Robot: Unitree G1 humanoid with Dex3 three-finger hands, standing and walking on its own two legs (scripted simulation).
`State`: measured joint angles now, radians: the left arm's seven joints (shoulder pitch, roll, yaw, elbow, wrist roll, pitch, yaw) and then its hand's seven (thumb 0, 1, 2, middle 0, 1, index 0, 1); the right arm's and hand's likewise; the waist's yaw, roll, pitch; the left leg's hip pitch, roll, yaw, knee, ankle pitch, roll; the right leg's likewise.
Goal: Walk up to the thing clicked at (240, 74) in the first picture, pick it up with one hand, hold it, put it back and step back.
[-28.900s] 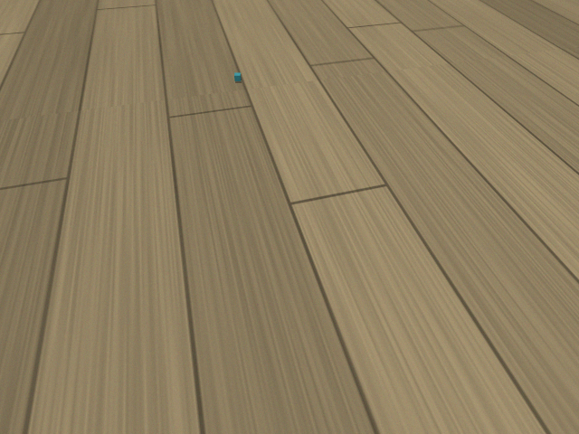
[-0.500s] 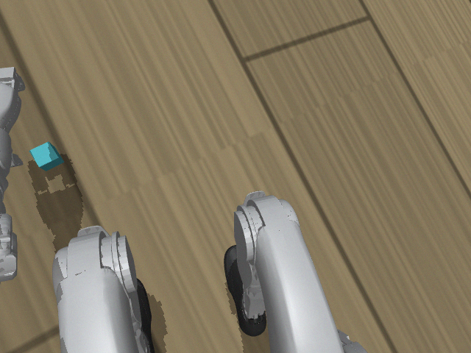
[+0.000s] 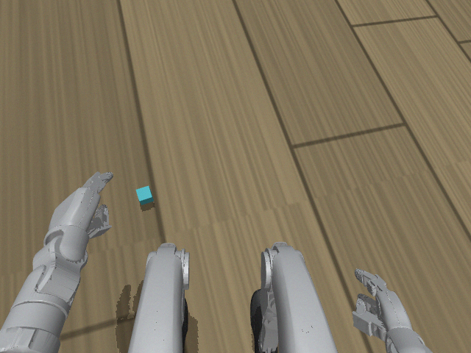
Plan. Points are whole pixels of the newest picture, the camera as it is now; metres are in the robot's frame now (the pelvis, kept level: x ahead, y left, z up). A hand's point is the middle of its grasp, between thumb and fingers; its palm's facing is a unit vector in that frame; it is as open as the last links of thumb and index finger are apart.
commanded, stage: home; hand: left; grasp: from above
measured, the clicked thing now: (145, 195) +0.51 +0.24 -0.48
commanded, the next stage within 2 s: none
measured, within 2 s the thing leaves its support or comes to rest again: neither
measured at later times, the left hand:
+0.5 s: hand (68, 254) +0.25 +0.19 +0.10, palm faces +0.08 -0.97 -0.25, open 7.4 cm
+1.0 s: hand (37, 277) +0.23 +0.18 +0.17, palm faces +0.12 -0.97 -0.20, open 7.4 cm
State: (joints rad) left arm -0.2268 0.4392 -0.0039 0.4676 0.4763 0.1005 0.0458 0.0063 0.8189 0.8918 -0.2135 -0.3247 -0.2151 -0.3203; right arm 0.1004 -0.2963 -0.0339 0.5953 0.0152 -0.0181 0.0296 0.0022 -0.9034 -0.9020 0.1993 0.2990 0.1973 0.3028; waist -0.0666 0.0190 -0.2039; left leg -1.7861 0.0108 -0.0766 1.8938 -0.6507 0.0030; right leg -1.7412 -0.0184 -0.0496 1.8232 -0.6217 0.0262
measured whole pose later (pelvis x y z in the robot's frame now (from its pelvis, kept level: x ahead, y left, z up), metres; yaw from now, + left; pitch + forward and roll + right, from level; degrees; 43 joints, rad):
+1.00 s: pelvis +0.08 -0.01 +0.22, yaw +4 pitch +10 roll -2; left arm 0.50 0.22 0.03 -0.12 -0.05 0.46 0.02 0.01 0.91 0.90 -0.20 -0.30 -0.20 -0.30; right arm 0.27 -0.22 0.04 0.51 0.01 -0.23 -0.18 0.01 -0.90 -0.90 0.20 0.30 0.20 0.30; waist -0.04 0.04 -0.16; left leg -0.70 0.02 -0.06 1.01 -0.50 -0.01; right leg -0.65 -0.01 -0.06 0.95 -0.47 0.01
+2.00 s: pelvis +0.08 +0.00 +0.22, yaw +4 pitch +10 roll -3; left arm 0.50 0.23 0.03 -0.13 -0.05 0.45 0.02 0.01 0.91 0.90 -0.20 -0.30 -0.20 -0.30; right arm 0.28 -0.21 0.04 0.54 0.01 -0.23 -0.18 0.01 -0.90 -0.90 0.20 0.30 0.20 0.30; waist -0.04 0.04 -0.16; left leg -0.69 0.03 -0.05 1.02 -0.50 -0.01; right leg -0.65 -0.01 -0.05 0.95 -0.47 0.02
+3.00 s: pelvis +0.07 +0.00 +0.24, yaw +4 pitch +3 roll +0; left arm 0.23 0.28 0.02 0.50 0.05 0.11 0.04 0.01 0.91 0.90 -0.20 -0.30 -0.21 -0.30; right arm 0.17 -0.27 -0.01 0.79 -0.07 -0.06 -0.03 0.01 -0.90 -0.90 0.21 0.30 0.20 0.30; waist 0.02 -0.02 0.02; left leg -0.47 -0.01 -0.01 0.85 -0.42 0.01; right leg -0.46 -0.05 -0.02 0.85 -0.43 0.02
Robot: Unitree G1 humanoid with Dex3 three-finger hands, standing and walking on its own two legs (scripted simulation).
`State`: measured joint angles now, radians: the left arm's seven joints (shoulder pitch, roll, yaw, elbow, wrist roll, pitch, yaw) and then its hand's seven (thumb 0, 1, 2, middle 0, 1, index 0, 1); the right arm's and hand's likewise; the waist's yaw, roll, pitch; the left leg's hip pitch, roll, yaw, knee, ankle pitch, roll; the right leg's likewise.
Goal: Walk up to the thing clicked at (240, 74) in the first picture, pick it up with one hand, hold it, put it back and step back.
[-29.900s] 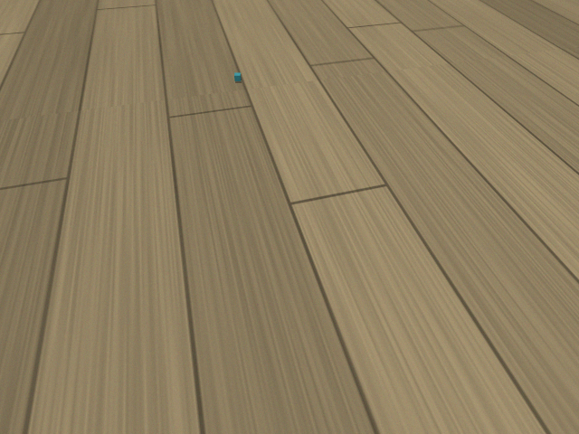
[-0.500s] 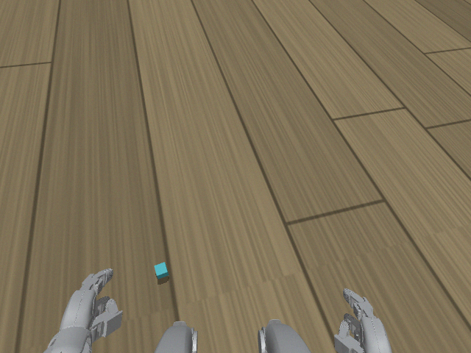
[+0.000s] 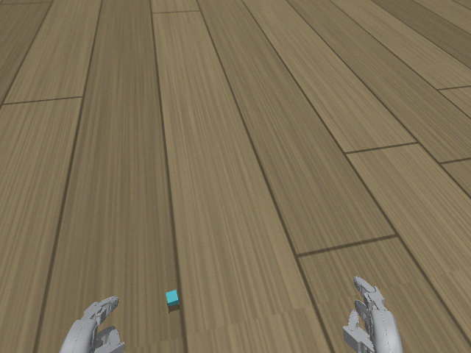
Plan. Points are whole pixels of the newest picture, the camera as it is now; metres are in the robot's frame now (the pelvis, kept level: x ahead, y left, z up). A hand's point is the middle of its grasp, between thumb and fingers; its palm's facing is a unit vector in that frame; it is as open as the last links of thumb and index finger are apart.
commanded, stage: home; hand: left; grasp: from above
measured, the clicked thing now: (172, 298) +0.44 +0.22 -0.69
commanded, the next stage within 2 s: stand in 1.72 s
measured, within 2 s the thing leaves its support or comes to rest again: neither
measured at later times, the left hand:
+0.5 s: hand (123, 342) +0.17 +0.18 -0.05, palm faces +0.03 -0.98 -0.20, open 7.4 cm
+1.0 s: hand (118, 346) +0.16 +0.18 -0.05, palm faces +0.03 -0.98 -0.21, open 7.4 cm
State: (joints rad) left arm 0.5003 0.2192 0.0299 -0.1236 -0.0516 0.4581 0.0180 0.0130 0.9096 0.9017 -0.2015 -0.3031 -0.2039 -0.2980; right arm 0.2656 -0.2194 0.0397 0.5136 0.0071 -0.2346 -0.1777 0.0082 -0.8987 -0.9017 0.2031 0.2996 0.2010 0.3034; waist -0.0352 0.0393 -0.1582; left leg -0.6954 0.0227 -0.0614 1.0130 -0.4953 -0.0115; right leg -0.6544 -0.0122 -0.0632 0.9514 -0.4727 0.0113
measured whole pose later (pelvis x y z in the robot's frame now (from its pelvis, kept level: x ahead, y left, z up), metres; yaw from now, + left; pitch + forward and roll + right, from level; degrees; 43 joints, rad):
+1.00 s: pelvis +0.00 +0.00 +0.00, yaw +0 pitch +10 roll -3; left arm 0.50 0.23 0.03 -0.13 -0.05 0.45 0.02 0.01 0.91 0.90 -0.20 -0.30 -0.20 -0.30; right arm 0.28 -0.21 0.04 0.54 0.01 -0.23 -0.18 0.01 -0.90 -0.90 0.20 0.30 0.20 0.30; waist -0.04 0.04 -0.16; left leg -0.69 0.03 -0.05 1.02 -0.50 -0.01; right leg -0.65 -0.01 -0.05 0.95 -0.47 0.02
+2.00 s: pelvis -0.01 +0.00 +0.02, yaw +0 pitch +3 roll +0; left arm 0.23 0.28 0.02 0.50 0.05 0.11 0.04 0.01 0.91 0.90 -0.20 -0.30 -0.21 -0.30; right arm 0.17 -0.27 -0.01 0.79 -0.07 -0.06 -0.03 0.01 -0.90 -0.90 0.21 0.30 0.20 0.30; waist 0.02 -0.02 0.02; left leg -0.47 -0.01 -0.01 0.85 -0.42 0.01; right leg -0.46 -0.05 -0.02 0.85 -0.43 0.02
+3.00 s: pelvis +0.00 +0.00 +0.07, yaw +0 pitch -4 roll +0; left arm 0.14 0.30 0.03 1.15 0.03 -0.01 0.02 0.01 0.91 0.90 -0.20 -0.30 -0.21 -0.30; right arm 0.14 -0.30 -0.02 1.13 -0.02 0.00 -0.01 0.00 -0.90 -0.90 0.20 0.30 0.20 0.30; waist 0.01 0.01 0.06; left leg -0.10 0.00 -0.03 0.36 -0.19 -0.01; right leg -0.09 -0.03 -0.04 0.36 -0.19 0.01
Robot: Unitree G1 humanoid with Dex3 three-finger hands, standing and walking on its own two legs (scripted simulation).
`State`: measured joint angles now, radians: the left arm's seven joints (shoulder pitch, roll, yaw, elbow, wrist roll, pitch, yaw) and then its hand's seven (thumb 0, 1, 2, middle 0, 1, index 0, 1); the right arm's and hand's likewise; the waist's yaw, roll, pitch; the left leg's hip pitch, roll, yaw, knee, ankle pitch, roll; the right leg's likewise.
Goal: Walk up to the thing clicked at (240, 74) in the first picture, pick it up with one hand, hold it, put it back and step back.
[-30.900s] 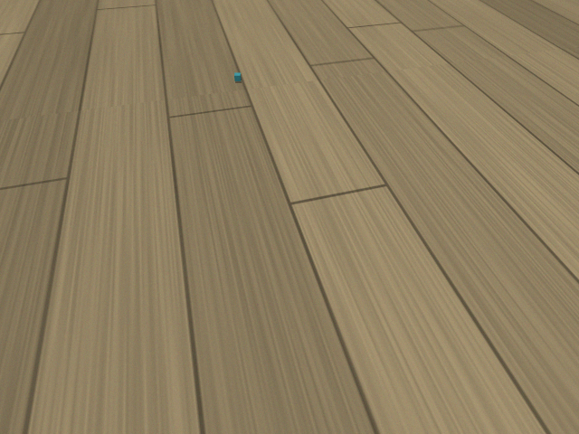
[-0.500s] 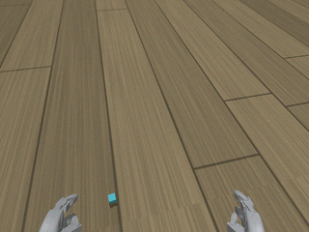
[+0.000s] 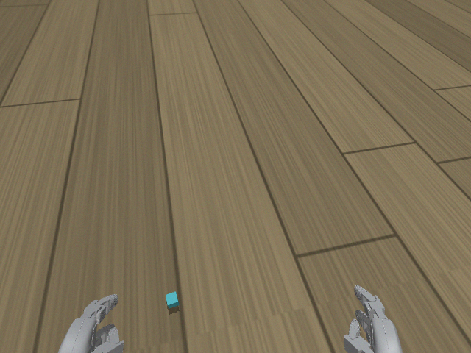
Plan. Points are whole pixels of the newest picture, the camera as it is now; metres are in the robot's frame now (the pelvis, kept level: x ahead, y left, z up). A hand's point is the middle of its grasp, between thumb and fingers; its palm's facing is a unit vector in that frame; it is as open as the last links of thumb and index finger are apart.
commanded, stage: home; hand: left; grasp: from above
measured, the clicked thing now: (172, 300) +0.44 +0.22 -0.69
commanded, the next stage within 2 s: stand in 0.72 s
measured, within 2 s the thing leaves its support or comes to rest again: neither
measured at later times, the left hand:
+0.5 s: hand (120, 347) +0.16 +0.18 -0.05, palm faces +0.03 -0.98 -0.21, open 7.4 cm
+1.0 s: hand out of the picture +0.15 +0.22 -0.09, palm faces +0.01 -0.94 -0.33, open 7.4 cm
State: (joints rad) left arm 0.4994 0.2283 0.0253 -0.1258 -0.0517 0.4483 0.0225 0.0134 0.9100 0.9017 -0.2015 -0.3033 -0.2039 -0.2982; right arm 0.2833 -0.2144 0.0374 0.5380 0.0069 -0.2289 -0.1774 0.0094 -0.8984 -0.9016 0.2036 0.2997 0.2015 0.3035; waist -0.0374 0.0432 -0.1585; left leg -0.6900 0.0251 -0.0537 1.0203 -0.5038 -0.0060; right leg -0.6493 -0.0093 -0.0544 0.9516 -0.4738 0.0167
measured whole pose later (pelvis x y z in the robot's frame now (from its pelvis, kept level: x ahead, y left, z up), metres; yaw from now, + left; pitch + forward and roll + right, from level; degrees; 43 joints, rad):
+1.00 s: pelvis -0.01 +0.00 +0.02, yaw +0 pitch +3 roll +0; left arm 0.23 0.28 0.02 0.50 0.05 0.11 0.04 0.01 0.91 0.90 -0.20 -0.30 -0.21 -0.30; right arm 0.17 -0.27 -0.01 0.79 -0.07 -0.06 -0.03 0.01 -0.90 -0.90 0.21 0.30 0.20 0.30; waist 0.02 -0.02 0.02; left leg -0.47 -0.01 -0.01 0.85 -0.42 0.01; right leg -0.46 -0.05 -0.02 0.85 -0.43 0.02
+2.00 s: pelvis -0.01 -0.01 +0.07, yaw +1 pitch -4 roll +0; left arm 0.14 0.30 0.03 1.15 0.03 -0.01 0.02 0.01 0.91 0.90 -0.20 -0.30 -0.21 -0.30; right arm 0.14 -0.30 -0.02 1.13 -0.02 0.00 -0.01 0.00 -0.90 -0.90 0.20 0.30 0.20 0.30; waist 0.01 0.01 0.06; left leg -0.10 0.00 -0.03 0.36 -0.19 -0.01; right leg -0.09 -0.03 -0.04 0.36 -0.19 0.01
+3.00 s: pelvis +0.01 -0.02 +0.07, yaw +0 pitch -3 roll +0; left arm 0.09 0.32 0.02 1.14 0.02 -0.02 0.01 0.01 0.91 0.90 -0.20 -0.30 -0.21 -0.30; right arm 0.10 -0.33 -0.01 1.13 -0.02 0.00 -0.01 0.00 -0.90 -0.90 0.20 0.30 0.20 0.30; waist 0.00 0.01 0.05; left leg -0.09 0.02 -0.03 0.31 -0.18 -0.03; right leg -0.08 -0.01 -0.04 0.32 -0.19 0.00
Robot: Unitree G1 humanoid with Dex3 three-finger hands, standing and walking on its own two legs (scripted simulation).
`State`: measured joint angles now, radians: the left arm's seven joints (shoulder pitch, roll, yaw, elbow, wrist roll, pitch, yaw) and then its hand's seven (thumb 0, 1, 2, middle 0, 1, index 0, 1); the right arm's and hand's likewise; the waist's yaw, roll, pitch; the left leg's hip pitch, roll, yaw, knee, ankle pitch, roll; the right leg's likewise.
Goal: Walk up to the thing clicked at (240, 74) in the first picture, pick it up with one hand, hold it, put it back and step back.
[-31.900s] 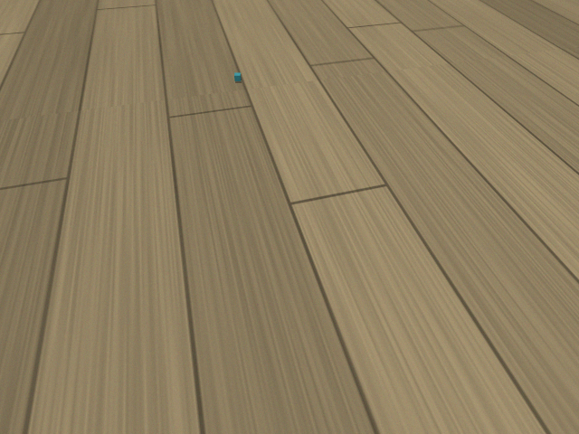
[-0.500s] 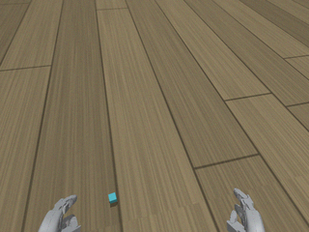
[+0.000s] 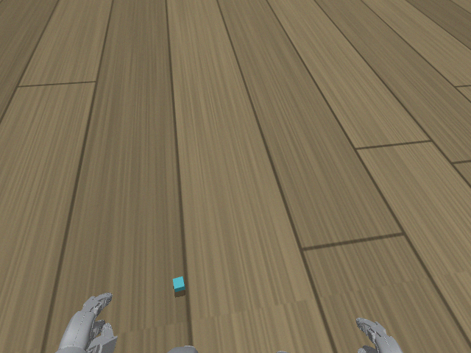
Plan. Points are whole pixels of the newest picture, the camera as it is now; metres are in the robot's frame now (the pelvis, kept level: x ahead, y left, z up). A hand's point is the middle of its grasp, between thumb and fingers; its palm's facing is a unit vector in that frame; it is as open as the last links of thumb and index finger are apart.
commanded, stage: stand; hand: left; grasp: from above
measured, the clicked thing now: (179, 284) +0.45 +0.22 -0.71
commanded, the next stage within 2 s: none
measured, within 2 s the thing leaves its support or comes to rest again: neither
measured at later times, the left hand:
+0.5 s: hand out of the picture +0.04 +0.24 -0.12, palm faces +0.04 -0.95 -0.32, open 7.4 cm
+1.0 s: hand out of the picture +0.06 +0.23 -0.12, palm faces +0.03 -0.94 -0.33, open 7.3 cm
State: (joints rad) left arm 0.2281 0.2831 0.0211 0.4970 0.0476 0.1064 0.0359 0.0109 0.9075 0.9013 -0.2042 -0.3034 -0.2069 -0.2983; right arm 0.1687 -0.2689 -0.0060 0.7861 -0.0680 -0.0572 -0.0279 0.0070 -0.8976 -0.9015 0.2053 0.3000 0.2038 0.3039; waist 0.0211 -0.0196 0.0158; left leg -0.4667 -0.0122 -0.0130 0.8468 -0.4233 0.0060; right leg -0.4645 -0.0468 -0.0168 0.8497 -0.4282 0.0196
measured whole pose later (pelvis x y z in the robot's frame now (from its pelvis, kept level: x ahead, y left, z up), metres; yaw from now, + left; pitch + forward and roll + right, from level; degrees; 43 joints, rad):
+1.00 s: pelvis +0.00 -0.01 +0.05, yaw +1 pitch -4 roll +0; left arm 0.14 0.30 0.03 1.15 0.03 -0.01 0.02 0.01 0.91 0.90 -0.20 -0.30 -0.21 -0.30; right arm 0.14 -0.30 -0.02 1.13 -0.02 0.00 -0.01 0.00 -0.90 -0.90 0.20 0.30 0.20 0.30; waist 0.01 0.01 0.06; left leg -0.10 0.00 -0.03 0.36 -0.19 -0.01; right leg -0.09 -0.03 -0.04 0.36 -0.19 0.01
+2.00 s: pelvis +0.01 -0.02 +0.05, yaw +0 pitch -3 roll +0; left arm 0.09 0.32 0.02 1.14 0.02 -0.02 0.01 0.01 0.91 0.90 -0.20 -0.30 -0.21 -0.30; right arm 0.10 -0.33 -0.01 1.13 -0.02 0.00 -0.01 0.00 -0.90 -0.90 0.20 0.30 0.20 0.30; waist 0.00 0.01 0.05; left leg -0.09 0.02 -0.03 0.31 -0.18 -0.03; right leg -0.08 -0.01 -0.04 0.32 -0.19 0.00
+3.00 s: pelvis -0.09 +0.03 +0.02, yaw -4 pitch -2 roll +0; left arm 0.10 0.37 0.07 0.89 0.01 0.05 0.02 0.01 0.91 0.90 -0.20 -0.30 -0.21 -0.30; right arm 0.10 -0.35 -0.04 0.87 -0.02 0.03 -0.02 0.00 -0.90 -0.90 0.21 0.30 0.20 0.30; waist -0.02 -0.02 0.21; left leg -0.32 -0.03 0.07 0.64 -0.28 0.07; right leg -0.29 0.04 0.08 0.76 -0.44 0.00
